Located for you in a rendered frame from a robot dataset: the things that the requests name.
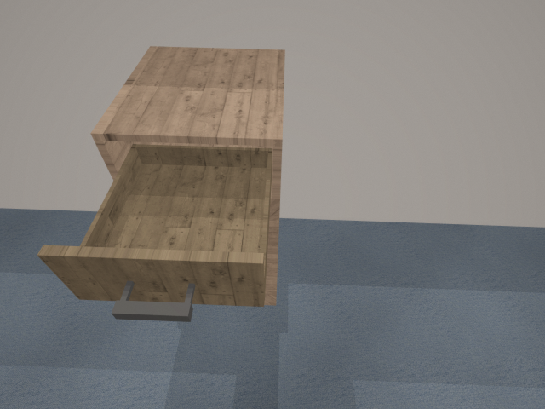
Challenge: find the drawer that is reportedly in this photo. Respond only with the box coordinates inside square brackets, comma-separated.
[37, 144, 273, 307]

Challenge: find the handle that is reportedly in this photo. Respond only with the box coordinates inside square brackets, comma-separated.
[112, 281, 195, 322]

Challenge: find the cabinet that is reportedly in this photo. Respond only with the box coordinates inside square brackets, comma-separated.
[90, 46, 285, 306]

